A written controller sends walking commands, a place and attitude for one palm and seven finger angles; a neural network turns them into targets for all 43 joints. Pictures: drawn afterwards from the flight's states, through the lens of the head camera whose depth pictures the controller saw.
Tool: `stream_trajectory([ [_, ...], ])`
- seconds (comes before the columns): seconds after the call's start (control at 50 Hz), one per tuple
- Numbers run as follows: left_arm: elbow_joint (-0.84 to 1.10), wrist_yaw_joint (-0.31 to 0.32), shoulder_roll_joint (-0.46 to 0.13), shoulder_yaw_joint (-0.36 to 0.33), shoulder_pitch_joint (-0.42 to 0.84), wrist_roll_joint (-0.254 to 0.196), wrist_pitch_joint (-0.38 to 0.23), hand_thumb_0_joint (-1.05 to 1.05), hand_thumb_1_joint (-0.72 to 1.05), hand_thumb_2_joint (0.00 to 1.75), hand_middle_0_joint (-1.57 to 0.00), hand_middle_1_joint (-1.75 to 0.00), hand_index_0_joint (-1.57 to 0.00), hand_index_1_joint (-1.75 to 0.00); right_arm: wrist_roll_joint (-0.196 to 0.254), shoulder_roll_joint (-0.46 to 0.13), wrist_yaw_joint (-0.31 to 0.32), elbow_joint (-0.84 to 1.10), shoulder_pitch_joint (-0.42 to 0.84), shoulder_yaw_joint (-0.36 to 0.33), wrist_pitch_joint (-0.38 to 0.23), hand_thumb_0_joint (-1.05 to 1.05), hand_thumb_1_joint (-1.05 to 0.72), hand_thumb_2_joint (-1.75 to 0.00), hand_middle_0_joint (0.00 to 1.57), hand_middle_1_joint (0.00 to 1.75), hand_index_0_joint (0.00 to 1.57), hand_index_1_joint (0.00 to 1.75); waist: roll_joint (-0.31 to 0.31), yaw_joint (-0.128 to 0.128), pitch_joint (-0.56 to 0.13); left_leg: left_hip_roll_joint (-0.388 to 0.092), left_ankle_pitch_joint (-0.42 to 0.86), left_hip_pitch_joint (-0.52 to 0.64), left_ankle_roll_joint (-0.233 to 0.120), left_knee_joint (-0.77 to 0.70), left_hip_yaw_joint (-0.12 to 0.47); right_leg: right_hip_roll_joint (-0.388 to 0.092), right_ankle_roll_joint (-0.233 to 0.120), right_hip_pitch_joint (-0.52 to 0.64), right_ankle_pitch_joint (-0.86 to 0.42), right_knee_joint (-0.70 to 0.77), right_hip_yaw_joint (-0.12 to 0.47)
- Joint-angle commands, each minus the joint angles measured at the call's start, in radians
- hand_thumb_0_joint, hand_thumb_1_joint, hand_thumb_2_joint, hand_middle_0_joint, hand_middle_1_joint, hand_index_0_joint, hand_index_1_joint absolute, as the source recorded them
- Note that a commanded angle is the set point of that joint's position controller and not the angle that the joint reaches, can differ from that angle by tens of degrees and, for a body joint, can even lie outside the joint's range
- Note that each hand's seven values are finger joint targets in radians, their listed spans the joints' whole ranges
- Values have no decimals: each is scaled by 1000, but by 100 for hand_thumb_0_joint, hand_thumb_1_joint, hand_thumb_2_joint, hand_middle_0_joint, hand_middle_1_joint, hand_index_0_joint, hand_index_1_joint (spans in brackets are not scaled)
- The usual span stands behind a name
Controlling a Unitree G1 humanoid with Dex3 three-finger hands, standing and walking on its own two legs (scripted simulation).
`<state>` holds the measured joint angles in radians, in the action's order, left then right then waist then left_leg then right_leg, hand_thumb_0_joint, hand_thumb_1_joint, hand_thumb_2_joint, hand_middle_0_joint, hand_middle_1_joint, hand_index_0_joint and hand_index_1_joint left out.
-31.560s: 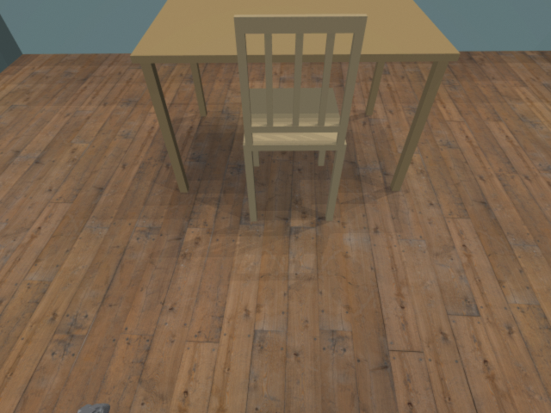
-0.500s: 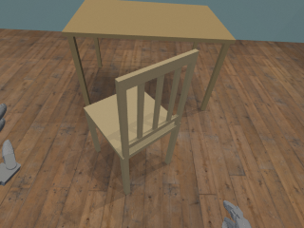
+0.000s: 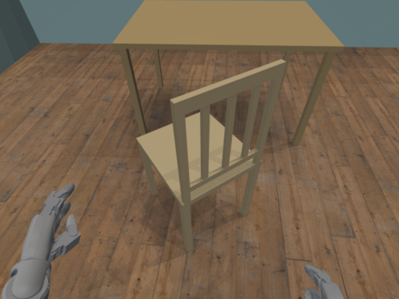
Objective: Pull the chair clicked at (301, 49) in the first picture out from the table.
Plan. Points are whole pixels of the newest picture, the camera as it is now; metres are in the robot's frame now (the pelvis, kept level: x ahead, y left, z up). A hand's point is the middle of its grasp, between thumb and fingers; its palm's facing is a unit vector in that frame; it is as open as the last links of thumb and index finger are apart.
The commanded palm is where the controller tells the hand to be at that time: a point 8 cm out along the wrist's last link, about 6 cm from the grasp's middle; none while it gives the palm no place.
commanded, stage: let the arm hang, fingers relaxed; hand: left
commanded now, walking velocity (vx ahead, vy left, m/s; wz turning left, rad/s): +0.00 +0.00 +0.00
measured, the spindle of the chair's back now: (228, 135) +0.63 -0.04 -0.06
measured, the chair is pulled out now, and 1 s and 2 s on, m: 0.53 0.53 0.53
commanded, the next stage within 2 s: look to check the result in 1.00 s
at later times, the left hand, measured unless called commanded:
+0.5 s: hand out of the picture -0.08 +0.17 -0.16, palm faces +0.05 -0.97 -0.22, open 7.3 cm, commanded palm none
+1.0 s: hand out of the picture +0.00 +0.13 -0.17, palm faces +0.07 -0.98 -0.16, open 7.3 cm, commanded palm none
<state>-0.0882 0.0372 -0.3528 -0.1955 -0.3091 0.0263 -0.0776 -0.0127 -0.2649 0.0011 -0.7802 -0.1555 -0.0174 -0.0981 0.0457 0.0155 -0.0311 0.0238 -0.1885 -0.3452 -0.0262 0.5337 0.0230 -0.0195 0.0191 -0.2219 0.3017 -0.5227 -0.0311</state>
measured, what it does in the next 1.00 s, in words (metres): stands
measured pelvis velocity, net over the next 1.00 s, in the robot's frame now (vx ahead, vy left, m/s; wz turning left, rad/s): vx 0.02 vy -0.02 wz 0.02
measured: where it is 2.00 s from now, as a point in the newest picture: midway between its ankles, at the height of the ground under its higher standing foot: outside the picture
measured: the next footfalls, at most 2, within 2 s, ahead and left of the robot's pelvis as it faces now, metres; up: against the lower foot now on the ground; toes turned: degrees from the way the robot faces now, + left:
none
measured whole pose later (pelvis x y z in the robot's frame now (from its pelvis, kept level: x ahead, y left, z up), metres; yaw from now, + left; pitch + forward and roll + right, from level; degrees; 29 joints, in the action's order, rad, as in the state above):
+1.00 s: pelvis +0.02 -0.02 +0.01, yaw +1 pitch -2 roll +0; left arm -1.11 0.03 -0.12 0.00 -0.32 0.00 0.00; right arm -0.02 -0.12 0.04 -1.12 -0.33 -0.02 0.00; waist 0.01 0.00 0.03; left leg 0.01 -0.19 -0.24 0.01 0.46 0.05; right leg 0.00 -0.02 -0.11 0.31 -0.45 -0.06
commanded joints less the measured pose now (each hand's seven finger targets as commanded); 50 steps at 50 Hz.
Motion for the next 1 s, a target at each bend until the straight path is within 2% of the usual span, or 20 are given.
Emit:
stream_trajectory([
  [0.0, -339, -38, -3, 104, -15, 7, 67, 0, 90, 90, -20, -30, -20, -30, -9, -126, 4, 25, -18, -38, 36, 0, -90, -90, 20, 30, 20, 30, -232, -12, -67, -97, 247, 48, -38, -25, 130, -77, -62, 13, -169, 42, 61],
  [0.02, -399, -36, -7, 114, 10, 5, 71, 0, 90, 90, -20, -30, -20, -30, -10, -118, 5, 14, -14, -36, 47, 0, -90, -90, 20, 30, 20, 30, -220, -16, -50, -82, 228, 56, -30, -24, 117, -93, -75, 3, -175, 58, 76],
  [0.06, -518, -28, -8, 134, 38, -3, 79, 0, 90, 90, -20, -30, -20, -30, -13, -97, 6, -22, -16, -24, 68, 0, -90, -90, 20, 30, 20, 30, -147, -17, -27, -66, 188, 72, -22, -47, 107, -101, -79, 6, -155, 88, 94],
  [0.1, -631, -24, -9, 151, 43, -10, 83, 0, 90, 90, -20, -30, -20, -30, -12, -85, 8, -63, -22, -13, 78, 0, -90, -90, 20, 30, 20, 30, -31, -15, 0, -71, 139, 75, -19, -90, 117, -86, -67, 10, -91, 108, 90],
  [0.12, -676, -23, -12, 155, 32, -11, 83, 0, 90, 90, -20, -30, -20, -30, -11, -82, 11, -80, -25, -11, 83, 0, -90, -90, 20, 30, 20, 30, -2, -10, 24, -77, 112, 77, -20, -109, 124, -76, -64, 5, -61, 124, 85],
  [0.16, -765, -23, 7, 162, 16, -17, 82, 0, 90, 90, -20, -30, -20, -30, -7, -70, 17, -120, -49, -7, 85, 0, -90, -90, 20, 30, 20, 30, 73, -11, 20, -79, 48, 69, -20, -139, 134, -71, -64, 32, -29, 145, 84],
  [0.18, -795, -21, 38, 148, -10, -14, 83, 0, 90, 90, -20, -30, -20, -30, -13, -55, 21, -134, -66, -10, 87, 0, -90, -90, 20, 30, 20, 30, 127, -9, 11, -84, -10, 63, -22, -156, 142, -66, -69, 44, -8, 151, 75],
  [0.2, -828, -21, 34, 153, -23, -17, 85, 0, 90, 90, -20, -30, -20, -30, -12, -50, 23, -148, -78, -10, 90, 0, -90, -90, 20, 30, 20, 30, 164, -7, 19, -84, -54, 56, -23, -175, 149, -62, -71, 49, -2, 150, 66],
  [0.22, -850, -21, 36, 158, -36, -17, 86, 0, 90, 90, -20, -30, -20, -30, -9, -50, 27, -155, -92, -12, 96, 0, -90, -90, 20, 30, 20, 30, 126, -4, 35, -91, -83, 58, -26, -186, 160, -54, -70, 45, 6, 163, 57],
  [0.26, -897, -22, 53, 168, -55, -19, 84, 0, 90, 90, -20, -30, -20, -30, -7, -44, 28, -178, -127, -14, 98, 0, -90, -90, 20, 30, 20, 30, 93, -10, 30, -93, -120, 62, -28, -201, 164, -56, -70, 47, 7, 170, 56],
  [0.3, -934, -20, 65, 175, -70, -21, 79, 0, 90, 90, -20, -30, -20, -30, -4, -36, 30, -203, -159, -16, 97, 0, -90, -90, 20, 30, 20, 30, 46, -13, 23, -95, -87, 84, -29, -194, 156, -60, -70, 49, -10, 177, 53],
  [0.36, -973, -16, 77, 182, -90, -21, 77, 0, 90, 90, -20, -30, -20, -30, 0, -22, 32, -232, -195, -15, 97, 0, -90, -90, 20, 30, 20, 30, -15, -16, 48, -94, -40, 99, -30, -181, 141, -66, -68, 35, -17, 189, 46],
  [0.4, -998, -12, 88, 187, -104, -23, 74, 0, 90, 90, -20, -30, -20, -30, 2, -13, 34, -251, -208, -13, 97, 0, -90, -90, 20, 30, 20, 30, -45, -19, 59, -93, -10, 121, -28, -168, 127, -70, -68, 17, -18, 197, 50],
  [0.42, -1005, -11, 89, 188, -107, -22, 74, 0, 90, 90, -20, -30, -20, -30, 2, -8, 34, -257, -211, -12, 99, 0, -90, -90, 20, 30, 20, 30, -47, -18, 90, -90, -14, 112, -28, -168, 122, -69, -69, -1, -1, 203, 49],
  [0.46, -1016, -8, 96, 190, -116, -23, 74, 0, 90, 90, -20, -30, -20, -30, 1, -1, 34, -271, -224, -9, 97, 0, -90, -90, 20, 30, 20, 30, -44, -20, 86, -89, 4, 116, -28, -168, 119, -70, -68, 4, -7, 198, 53],
  [0.52, -1028, -4, 103, 190, -127, -23, 73, 0, 90, 90, -20, -30, -20, -30, 2, 13, 35, -285, -225, -8, 98, 0, -90, -90, 20, 30, 20, 30, -81, -15, 116, -86, 7, 112, -26, -163, 106, -71, -68, -12, 11, 205, 51],
  [0.74, -1017, 2, 132, 180, -113, -22, 72, 0, 90, 90, -20, -30, -20, -30, -3, 52, 36, -308, -231, -7, 93, 0, -90, -90, 20, 30, 20, 30, -51, -13, 171, -71, 20, 79, -19, -155, 91, -73, -71, -25, 24, 205, 61],
  [0.86, -1013, 1, 140, 173, -106, -24, 72, 0, 90, 90, -20, -30, -20, -30, -4, 58, 41, -307, -230, -8, 86, 0, -90, -90, 20, 30, 20, 30, -15, -8, 148, -74, 61, 83, -18, -150, 90, -74, -72, 11, -30, 195, 57],
  [0.92, -1010, 2, 142, 173, -101, -24, 71, 0, 90, 90, -20, -30, -20, -30, -2, 60, 43, -308, -234, -9, 88, 0, -90, -90, 20, 30, 20, 30, -42, -10, 150, -77, 71, 95, -17, -142, 87, -71, -73, 10, -36, 200, 53],
  [0.98, -1006, 3, 139, 171, -97, -25, 69, 0, 90, 90, -20, -30, -20, -30, -2, 57, 43, -311, -238, -10, 86, 0, -90, -90, 20, 30, 20, 30, -41, -13, 122, -77, 111, 109, -17, -134, 87, -74, -72, 33, -81, 191, 56],
])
